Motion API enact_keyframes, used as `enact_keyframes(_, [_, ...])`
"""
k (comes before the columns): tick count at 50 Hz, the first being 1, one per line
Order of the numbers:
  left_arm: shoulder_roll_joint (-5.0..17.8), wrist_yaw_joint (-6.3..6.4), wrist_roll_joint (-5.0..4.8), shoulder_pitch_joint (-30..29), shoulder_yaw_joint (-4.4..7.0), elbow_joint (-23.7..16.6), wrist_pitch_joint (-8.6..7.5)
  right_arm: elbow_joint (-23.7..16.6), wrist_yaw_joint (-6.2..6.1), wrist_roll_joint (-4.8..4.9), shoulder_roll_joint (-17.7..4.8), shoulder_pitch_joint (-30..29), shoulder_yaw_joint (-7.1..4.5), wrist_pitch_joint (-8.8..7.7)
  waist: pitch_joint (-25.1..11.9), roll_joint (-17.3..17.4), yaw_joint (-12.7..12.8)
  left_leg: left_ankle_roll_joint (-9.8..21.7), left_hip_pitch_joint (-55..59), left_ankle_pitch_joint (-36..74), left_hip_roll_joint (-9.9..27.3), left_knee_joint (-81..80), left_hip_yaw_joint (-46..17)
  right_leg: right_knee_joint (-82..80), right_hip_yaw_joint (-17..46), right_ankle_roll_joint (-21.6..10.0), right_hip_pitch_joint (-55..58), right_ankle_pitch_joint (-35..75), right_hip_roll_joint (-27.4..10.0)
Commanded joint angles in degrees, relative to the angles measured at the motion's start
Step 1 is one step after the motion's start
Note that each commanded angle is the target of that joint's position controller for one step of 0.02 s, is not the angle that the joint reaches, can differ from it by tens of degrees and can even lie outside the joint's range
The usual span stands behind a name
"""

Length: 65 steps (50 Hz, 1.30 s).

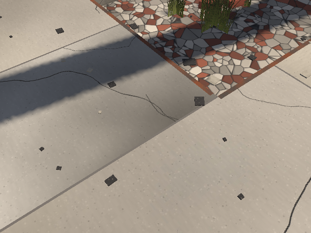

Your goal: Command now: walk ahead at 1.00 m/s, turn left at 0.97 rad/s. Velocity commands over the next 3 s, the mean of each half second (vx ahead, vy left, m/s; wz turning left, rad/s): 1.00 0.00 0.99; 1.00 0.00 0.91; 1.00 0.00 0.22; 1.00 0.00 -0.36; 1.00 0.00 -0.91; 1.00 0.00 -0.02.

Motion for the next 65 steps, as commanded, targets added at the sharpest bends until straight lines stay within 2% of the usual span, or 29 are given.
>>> enact_keyframes(1, [1.44, -0.5, -0.93, 0.77, 0.24, 0.09, -0.76, -6.98, 0.95, 0.68, 0.68, -3.44, 0.29, 0.42, 1.6, -7.89, -0.77, 0.34, -16.63, 1.96, 7.87, -0.88, -4.41, -14.62, 14.65, -7.62, 9.22, 4.0, -15.57])
enact_keyframes(8, [7.31, 0.51, 0.21, 2.3, 1.05, 3.65, -0.93, -9.65, 3.04, -0.29, -0.12, -14.56, 0.73, -0.88, 7.75, -1.82, 0.95, 0.2, -15.31, 22.59, 5.27, -22.84, 3.36, -20.39, -4.83, -4.29, 8.54, 20.26, -12.47])
enact_keyframes(11, [11.53, 1.33, 0.34, 5.49, 1.6, 5.07, -0.15, -10.67, 4.54, 0.1, -1.35, -17.84, 0.09, -1.83, 5.37, -5.18, 0.37, 3.14, -4.23, 22.5, -1.43, -32.86, 11.75, -14.98, -10.03, -0.69, 13.37, 54.83, -12.04])
enact_keyframes(14, [15.74, 2.58, 0.07, 2.3, 2.74, 3.59, 1.71, -6.71, 4.11, 0.99, -7.53, 0.76, -3.51, -0.57, -5.12, -12.88, -12.04, 6.78, 18.2, 12.47, -6.63, -31.59, 13.0, 10.68, -9.64, -1.36, 12.78, 87.54, -15.45])
enact_keyframes(15, [15.12, 2.18, -0.35, -2.57, 2.65, 1.4, 1.47, -2.05, 3.21, 0.76, -11.47, 17.1, -5.84, 0.08, -10.73, -10.19, -19.96, 10.24, 39.29, 16.31, -4.93, -38.34, 7.03, 30.21, -8.73, -1.76, 0.93, 77.72, -13.32])
enact_keyframes(16, [6.04, 1.28, 0.4, -3.49, 0.24, 0.58, 0.04, 1.21, 1.83, 1.03, -11.56, 19.94, -5.48, 0.66, -7.47, 4.71, -16.9, 12.41, 49.16, 15.33, 0.14, -39.93, -3.57, 55.31, -7.08, -1.06, -16.55, 0.8, -2.21])
enact_keyframes(17, [0.69, 0.48, -1.02, 4.64, -2.1, -4.35, -2.64, -2.99, 1.95, -1.03, -14.17, 12.95, -4.72, -0.71, -17.74, 18.08, -6.05, 24.82, 61.28, 2.17, 10.51, -47.73, -35.91, 70.97, 5.06, -0.35, -35.46, -20.56, 3.06])
enact_keyframes(18, [7.01, -0.18, -2.16, -2.86, -1.52, -6.79, -4.92, -4.17, 1.55, -1.89, -10.15, 13.59, -4.6, -1.59, -20.58, 7.34, -10.91, 24.14, 59.96, -17.51, 13.54, -61.7, -48.94, 66.06, 12.18, -2.77, -40.45, -12.5, 0.78])
enact_keyframes(19, [7.68, -0.15, -3.48, -7.45, -1.32, -7.98, -5.57, -3.69, 1.54, -2.27, -8.54, 12.17, -4.12, -2.76, -11.29, -1.33, -8.63, 20.9, 49.98, -19.55, 13.03, -65.77, -47.94, 59.11, 12.01, -3.75, -39.94, -8.62, -1.25])
enact_keyframes(20, [6.63, 0.23, -2.47, -7.46, -1.31, -6.94, -5.27, -3.68, 1.95, -2.15, -7.14, 7.6, -3.56, -3.6, -4.54, -10.37, -4.19, 18.37, 37.18, -13.72, 11.01, -66.48, -42.99, 52.97, 11.81, -3.43, -34.88, -5.4, -3.45])
enact_keyframes(23, [7.06, 0.19, -0.47, -3.03, -0.53, -4.87, -2.2, -4.14, 1.05, -1.99, -4.19, 0.73, -2.54, -4.16, 1.36, -6.71, 1.91, 17.45, 17.79, -2.17, 3.84, -66.9, -29.98, 42.01, 12.26, 0.65, -24.84, -3.84, -6.45])
enact_keyframes(27, [1.82, -0.18, 1.24, -15.99, -2.21, -9.53, -1.5, -2.14, -1.44, -0.55, -4.6, 1.58, -2.59, -3.37, 5.54, -3.75, -2.12, 13.5, 0.64, 5.83, -3.52, -66.36, -17.18, 18.01, 6.1, 3.79, -13.54, 13.09, -4.24])
enact_keyframes(33, [6.09, -0.57, -2.91, -20.53, 0.33, -11.53, -1.93, 1.07, -2.11, 0.82, -4.84, 7.23, -3.51, -2.51, 1.35, 2.55, -5.58, 7.75, 13.72, -1.52, -0.72, -57.28, -24.12, 1.31, 10.23, 4.38, -5.21, 18.07, -1.99])
enact_keyframes(35, [9.41, -0.29, -3.37, -8.15, 2.81, -9.11, -2.18, 1.02, -1.6, -0.39, -4.47, 6.22, -3.38, -1.85, -5.59, 3.58, 1.84, 4.82, 18.04, 13.56, -1.06, -43.26, -23.14, 3.09, 8.48, 1.99, 5.7, 9.67, -1.93])
enact_keyframes(36, [10.74, 0.32, -3.24, 5.75, 3.51, -7.09, -1.8, -0.56, -0.89, -2.0, -1.64, 4.2, -2.12, -1.74, -15.5, 2.43, 8.96, 2.31, 10.27, 15.28, -2.88, -25.62, -19.66, 8.78, 11.42, 0.12, 24.18, 3.53, -7.13])
enact_keyframes(37, [16.15, 0.11, -0.03, 11.54, 3.91, -5.87, -1.46, -2.66, -0.53, -0.51, 7.77, 15.28, 0.38, -2.18, -26.78, -23.43, 2.84, -0.12, -7.32, -16.77, -9.64, -1.47, -14.06, -0.68, 41.76, -7.95, 44.21, -17.21, -22.3])
enact_keyframes(38, [15.08, -1.21, 0.01, 9.48, 3.75, -5.54, -1.28, -3.85, -0.73, 3.06, 3.45, 15.26, 1.1, -2.45, -26.2, -33.92, 2.08, -0.15, -18.61, -11.36, -3.89, 8.28, -10.19, -11.69, 63.11, -11.67, 42.75, -41.87, -28.04])
enact_keyframes(39, [9.32, -0.68, -0.44, 4.83, 2.77, -7.06, -0.74, -3.3, -1.18, 2.46, -1.69, 7.5, -0.01, -1.9, -15.26, -22.65, 4.62, -0.82, -21.76, -5.08, -1.32, 10.67, -7.13, -13.39, 54.29, -9.97, 34.3, -39.78, -24.73])
enact_keyframes(41, [7.05, -0.14, 0.39, 2.81, 1.96, -4.56, 0.4, -4.92, -0.83, -0.91, -3.46, -2.1, -0.77, -1.56, -4.85, -6.29, 4.42, -0.56, -18.26, -0.79, 2.7, 6.22, -4.44, -11.26, 33.26, -7.36, 19.89, -14.96, -19.43])
enact_keyframes(45, [1.33, -0.73, -0.62, 1.18, 0.14, 0.53, -0.39, -6.54, 0.36, 0.69, 1.73, -3.05, -0.01, -0.04, 0.6, -9.2, -0.62, 0.67, -13.93, -1.03, 6.33, -1.54, -5.3, -14.68, 18.54, -8.13, 8.45, -2.17, -15.75])
enact_keyframes(50, [5.89, -0.71, -0.45, 2.17, 1.1, 3.37, -0.99, -7.66, 1.38, -0.53, 1.18, -8.9, 0.74, -0.73, 6.58, -4.56, -2.23, -0.02, -18.04, 12.64, 4.55, -17.0, -5.72, -21.37, 7.21, -9.81, 6.71, 7.8, -16.52])
enact_keyframes(54, [8.25, -0.37, -1.56, 8.79, 0.98, 7.04, -0.5, -10.35, 3.25, -0.77, 1.72, -19.73, 1.34, -2.44, 9.28, -2.84, 1.19, 1.6, -10.34, 19.99, 2.46, -33.76, 1.97, -26.85, -0.69, -8.67, 10.06, 16.69, -16.47])
enact_keyframes(57, [11.96, 0.05, -1.39, 10.78, 1.01, 8.94, 0.51, -11.66, 3.48, -0.77, -1.03, -19.78, -0.1, -2.8, 4.63, -10.21, -2.04, 4.01, -0.63, 12.43, -3.69, -38.36, 8.09, -17.54, -4.53, -8.02, 18.22, 58.07, -17.58])
enact_keyframes(59, [13.96, 0.8, -0.98, 8.72, 1.0, 9.84, 1.69, -7.81, 2.39, -0.45, -6.69, -1.58, -3.17, -1.9, -6.19, -15.17, -13.44, 7.17, 22.01, 11.68, -6.26, -41.64, 8.02, 3.61, -5.65, -6.68, 15.78, 76.05, -17.83])
enact_keyframes(60, [13.37, 1.47, -0.62, 6.63, 0.58, 8.57, 1.82, -3.05, 1.38, -0.3, -9.48, 12.6, -4.8, -1.07, -11.91, -12.72, -19.89, 7.74, 43.17, 12.83, -3.12, -42.98, 2.24, 22.03, -5.42, -4.88, 1.62, 64.51, -14.97])
enact_keyframes(61, [1.25, 0.62, 0.14, 14.47, -2.35, 5.88, 0.75, -1.21, 0.97, -1.36, -14.74, 12.88, -4.99, -1.53, -18.87, 9.0, -9.04, 13.01, 62.69, -5.04, 11.82, -45.94, -26.88, 46.61, -1.87, -2.65, -21.91, -5.06, -4.35])
enact_keyframes(62, [4.15, 0.37, -2.35, 13.07, -2.4, 6.26, -1.7, -1.0, 1.24, -1.65, -10.22, 16.23, -3.98, -2.49, -30.2, 9.17, -11.42, 15.87, 63.61, -21.9, 16.54, -57.81, -47.63, 54.92, 10.92, -4.76, -26.22, -13.67, -1.21])
enact_keyframes(63, [6.82, 0.43, -4.72, 3.93, -1.19, 3.66, -2.47, 0.46, 1.45, -2.12, -6.3, 13.94, -2.87, -3.29, -18.06, 5.05, -11.71, 13.79, 55.67, -17.5, 15.42, -61.8, -42.19, 56.51, 10.67, -5.19, -31.98, -10.5, -3.64])
enact_keyframes(65, [3.81, 0.49, -3.28, -2.28, -2.04, 1.79, -3.1, 1.39, 1.76, -2.61, -4.26, 6.53, -2.06, -4.42, -5.23, -3.74, -6.48, 12.57, 35.73, -4.73, 12.09, -63.77, -28.89, 49.41, 9.38, -5.3, -30.29, -3.77, -7.92])
Next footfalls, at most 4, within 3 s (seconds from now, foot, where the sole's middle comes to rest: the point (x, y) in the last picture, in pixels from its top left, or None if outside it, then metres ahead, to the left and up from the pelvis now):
0.30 left None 0.45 0.11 -0.77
0.72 right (149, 151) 0.90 0.10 -0.77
1.20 left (49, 145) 0.92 0.62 -0.77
1.68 right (10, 88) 1.32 0.96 -0.77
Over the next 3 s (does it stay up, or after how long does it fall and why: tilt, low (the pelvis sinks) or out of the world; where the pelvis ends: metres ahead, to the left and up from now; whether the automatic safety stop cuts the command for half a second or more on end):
stays up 1.96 1.54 -0.02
